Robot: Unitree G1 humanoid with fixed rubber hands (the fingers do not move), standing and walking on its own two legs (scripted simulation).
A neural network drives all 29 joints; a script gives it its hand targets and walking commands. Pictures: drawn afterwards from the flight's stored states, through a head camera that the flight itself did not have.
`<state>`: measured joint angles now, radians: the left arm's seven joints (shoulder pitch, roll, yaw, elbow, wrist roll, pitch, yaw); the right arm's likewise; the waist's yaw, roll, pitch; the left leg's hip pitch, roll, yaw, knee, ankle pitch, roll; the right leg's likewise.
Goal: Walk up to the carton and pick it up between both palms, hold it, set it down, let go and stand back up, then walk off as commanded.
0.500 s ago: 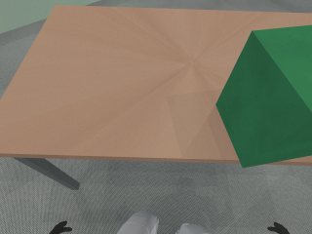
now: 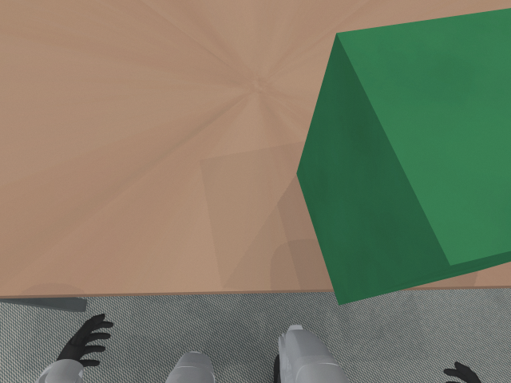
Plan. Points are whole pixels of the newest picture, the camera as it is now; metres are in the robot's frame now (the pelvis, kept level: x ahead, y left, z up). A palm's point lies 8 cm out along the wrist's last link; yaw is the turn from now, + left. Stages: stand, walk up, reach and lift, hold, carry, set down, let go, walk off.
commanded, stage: walk off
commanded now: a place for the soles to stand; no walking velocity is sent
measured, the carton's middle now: (424, 180) +0.37 -0.16 +0.11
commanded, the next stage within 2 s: none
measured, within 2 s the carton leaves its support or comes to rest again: rests again in 0.30 s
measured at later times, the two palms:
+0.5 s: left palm (193, 313) +0.21 +0.13 -0.09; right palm out of the picture +0.18 -0.52 -0.09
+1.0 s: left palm (351, 345) +0.18 -0.11 -0.08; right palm out of the picture +0.26 -0.70 -0.09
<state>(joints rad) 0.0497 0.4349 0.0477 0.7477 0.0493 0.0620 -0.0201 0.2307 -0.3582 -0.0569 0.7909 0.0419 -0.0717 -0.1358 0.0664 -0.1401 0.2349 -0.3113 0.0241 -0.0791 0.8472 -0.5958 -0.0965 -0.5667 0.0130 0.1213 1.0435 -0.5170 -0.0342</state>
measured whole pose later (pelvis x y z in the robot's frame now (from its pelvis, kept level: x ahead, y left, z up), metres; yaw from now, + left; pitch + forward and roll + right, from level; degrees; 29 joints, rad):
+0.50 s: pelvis +0.13 -0.19 +0.01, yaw -6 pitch -1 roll +3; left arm 0.17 0.41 0.07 0.85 -0.05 0.15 0.02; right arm 0.23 -0.41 -0.06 0.79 0.04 -0.07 -0.14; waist 0.06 -0.03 0.26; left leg -0.40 -0.03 -0.13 0.87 -0.46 -0.03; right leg -0.64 0.24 0.39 1.84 -0.80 0.11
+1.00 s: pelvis +0.12 -0.38 +0.02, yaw +2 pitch -1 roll +3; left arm 0.18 0.19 0.06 0.85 -0.02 0.03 0.08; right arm 0.17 -0.46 -0.09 0.80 0.04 0.02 -0.07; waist 0.06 0.06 0.15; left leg -0.56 -0.17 -0.11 1.54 -0.63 -0.01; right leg -0.52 0.06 0.16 0.86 -0.32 0.02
